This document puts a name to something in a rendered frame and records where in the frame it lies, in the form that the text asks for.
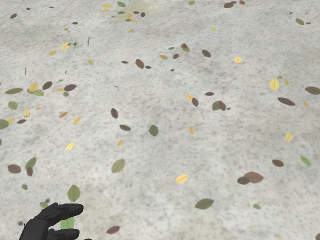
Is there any left robot hand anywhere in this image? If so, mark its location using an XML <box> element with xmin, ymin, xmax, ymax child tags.
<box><xmin>19</xmin><ymin>202</ymin><xmax>92</xmax><ymax>240</ymax></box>

